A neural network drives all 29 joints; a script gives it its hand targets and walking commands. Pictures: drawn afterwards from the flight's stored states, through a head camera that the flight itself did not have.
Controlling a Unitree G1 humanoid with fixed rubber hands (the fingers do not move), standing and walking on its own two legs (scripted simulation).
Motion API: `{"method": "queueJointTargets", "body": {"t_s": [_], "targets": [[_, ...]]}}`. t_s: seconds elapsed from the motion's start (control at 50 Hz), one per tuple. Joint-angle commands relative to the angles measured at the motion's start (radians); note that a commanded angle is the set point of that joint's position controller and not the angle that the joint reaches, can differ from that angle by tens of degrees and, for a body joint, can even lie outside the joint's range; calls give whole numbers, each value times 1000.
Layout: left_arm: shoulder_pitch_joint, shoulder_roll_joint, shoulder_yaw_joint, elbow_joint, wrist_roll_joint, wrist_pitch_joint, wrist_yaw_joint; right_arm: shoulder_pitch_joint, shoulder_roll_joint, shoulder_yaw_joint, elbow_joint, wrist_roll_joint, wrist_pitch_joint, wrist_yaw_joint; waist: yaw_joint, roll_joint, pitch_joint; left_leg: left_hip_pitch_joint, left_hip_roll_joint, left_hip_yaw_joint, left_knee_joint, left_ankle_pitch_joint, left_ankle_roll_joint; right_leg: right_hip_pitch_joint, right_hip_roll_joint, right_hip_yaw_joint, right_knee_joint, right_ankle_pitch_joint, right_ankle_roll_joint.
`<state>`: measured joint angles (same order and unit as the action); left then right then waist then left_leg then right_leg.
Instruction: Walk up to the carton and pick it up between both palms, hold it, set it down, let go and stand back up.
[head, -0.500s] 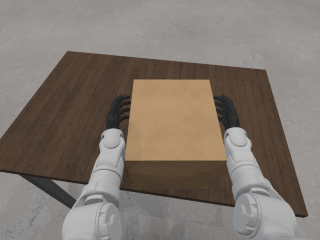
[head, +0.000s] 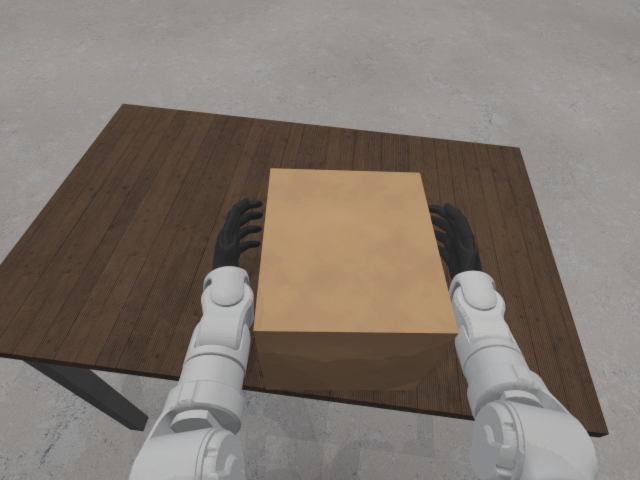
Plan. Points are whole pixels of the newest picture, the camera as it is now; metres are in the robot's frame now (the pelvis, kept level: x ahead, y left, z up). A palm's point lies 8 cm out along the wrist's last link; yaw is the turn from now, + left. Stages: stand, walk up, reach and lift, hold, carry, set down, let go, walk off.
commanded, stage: reach and lift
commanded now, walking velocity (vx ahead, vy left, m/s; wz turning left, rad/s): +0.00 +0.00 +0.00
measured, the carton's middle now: (343, 280) +0.39 +0.00 +0.00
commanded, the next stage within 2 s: none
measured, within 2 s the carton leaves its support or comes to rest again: leaves its support in 0.40 s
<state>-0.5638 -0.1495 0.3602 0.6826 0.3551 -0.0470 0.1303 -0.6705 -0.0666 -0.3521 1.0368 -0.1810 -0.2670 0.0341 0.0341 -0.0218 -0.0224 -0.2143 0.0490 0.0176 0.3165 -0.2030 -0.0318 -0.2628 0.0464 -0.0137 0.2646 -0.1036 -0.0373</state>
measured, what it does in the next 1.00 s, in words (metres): stands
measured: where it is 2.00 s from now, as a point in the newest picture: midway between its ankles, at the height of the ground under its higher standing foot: outside the picture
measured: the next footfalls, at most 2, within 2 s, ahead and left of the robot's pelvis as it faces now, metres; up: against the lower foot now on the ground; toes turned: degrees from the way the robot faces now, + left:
none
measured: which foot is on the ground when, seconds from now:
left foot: down 0.00-1.00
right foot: down 0.00-1.00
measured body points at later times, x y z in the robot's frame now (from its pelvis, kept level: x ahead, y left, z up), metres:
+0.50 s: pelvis -0.02 -0.01 +0.00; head +0.00 +0.00 +0.45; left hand +0.36 +0.15 +0.07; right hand +0.38 -0.16 +0.06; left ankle -0.03 +0.14 -0.75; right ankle +0.01 -0.10 -0.75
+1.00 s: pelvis -0.03 -0.01 +0.00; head -0.03 +0.01 +0.45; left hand +0.37 +0.16 +0.11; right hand +0.38 -0.15 +0.11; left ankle -0.03 +0.13 -0.75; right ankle +0.01 -0.10 -0.75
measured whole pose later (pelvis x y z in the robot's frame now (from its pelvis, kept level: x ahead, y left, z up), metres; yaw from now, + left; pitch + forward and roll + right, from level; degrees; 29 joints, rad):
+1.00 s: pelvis -0.03 -0.01 +0.00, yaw +4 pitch +0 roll +0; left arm -0.66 -0.04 0.26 0.65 0.25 0.19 0.09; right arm -0.66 -0.05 -0.22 0.86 -0.05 -0.03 -0.10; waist -0.02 -0.05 -0.03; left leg -0.16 0.04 -0.04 0.32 -0.16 -0.04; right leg -0.19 0.03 -0.08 0.29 -0.11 -0.05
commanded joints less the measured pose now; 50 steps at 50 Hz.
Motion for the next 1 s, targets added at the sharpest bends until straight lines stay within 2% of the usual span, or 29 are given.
{"method": "queueJointTargets", "body": {"t_s": [0.0,0.1,0.18,0.2,0.24,0.26,0.28,0.3,0.34,0.36,0.44,0.52,0.58,0.66,0.7,0.76,0.84,0.88,0.96,0.98], "targets": [[-402,-505,-314,-32,-4,-12,-73,-493,480,254,-90,-21,-69,78,15,35,-468,20,-36,61,0,400,-5,316,0,-56,68,420,21],[-421,-527,-338,-52,-11,-29,-75,-520,514,316,-143,-14,-97,54,16,10,-540,-3,-40,49,10,427,-6,388,-5,-44,87,529,30],[-456,-550,-373,-67,-18,-44,-76,-533,545,354,-163,-12,-119,33,-7,15,-604,-12,-39,44,13,425,-5,438,-11,-38,100,589,34],[-474,-552,-378,-71,-24,-45,-76,-550,552,366,-182,-10,-123,31,-3,11,-621,-17,-40,45,14,418,-3,444,-10,-36,103,591,35],[-492,-554,-396,-77,-31,-45,-81,-547,557,382,-178,-7,-124,22,-20,18,-630,-20,-41,39,13,406,-4,463,-12,-37,107,601,40],[-508,-563,-407,-94,-37,-48,-79,-564,563,394,-194,-4,-127,20,-14,19,-646,-21,-40,34,12,411,-4,465,-11,-37,109,606,40],[-490,-549,-393,-66,-34,-38,-84,-543,557,397,-170,0,-112,17,-10,16,-597,-31,-42,31,5,382,-2,472,-15,-29,105,589,45],[-506,-551,-404,-77,-38,-32,-88,-555,558,403,-179,1,-112,12,-23,18,-591,-30,-43,30,4,369,-3,477,-16,-31,104,581,46],[-539,-547,-415,-92,-54,-31,-94,-581,573,420,-214,8,-111,7,-23,8,-604,-41,-43,25,-11,325,4,488,-23,-26,102,559,53],[-554,-548,-422,-87,-56,-22,-94,-591,570,419,-213,9,-100,6,-36,-1,-598,-41,-39,20,-18,304,6,480,-21,-27,98,533,53],[-595,-537,-426,-90,-70,5,-101,-654,588,436,-276,23,-79,9,-26,-22,-568,-60,-40,24,-39,214,20,473,-30,-24,84,432,58],[-625,-516,-404,-39,-78,44,-108,-703,590,417,-289,17,-33,16,-22,-50,-484,-91,-38,21,-73,71,37,428,-40,-13,56,224,61],[-648,-499,-381,-24,-83,74,-112,-727,599,402,-300,10,1,23,-11,-58,-473,-103,-40,26,-82,10,44,409,-48,-3,45,110,63],[-683,-476,-344,-2,-90,103,-129,-737,631,404,-315,22,48,24,2,-64,-482,-107,-49,31,-87,-27,55,431,-67,14,37,50,70],[-712,-482,-358,-36,-100,116,-132,-745,637,405,-323,27,62,22,-7,-50,-519,-96,-51,35,-84,-4,50,439,-65,7,44,77,72],[-714,-502,-390,-63,-109,145,-132,-746,632,408,-321,54,87,20,-26,1,-532,-72,-55,33,-74,31,36,449,-59,-5,50,110,65],[-715,-508,-420,-92,-126,183,-138,-780,643,445,-392,96,117,8,-41,5,-532,-74,-65,29,-64,44,35,473,-63,-8,55,164,72],[-687,-495,-431,-117,-134,202,-150,-778,657,472,-443,119,133,-7,-50,-12,-534,-72,-71,28,-61,57,38,511,-71,-3,59,232,82],[-649,-486,-459,-179,-152,261,-165,-749,645,538,-492,190,195,-30,-61,-20,-505,-27,-80,14,-50,104,34,525,-61,-8,64,305,87],[-639,-498,-484,-207,-158,276,-167,-738,644,556,-503,208,207,-36,-74,-13,-505,-8,-81,8,-44,134,29,520,-53,-13,69,344,84]]}}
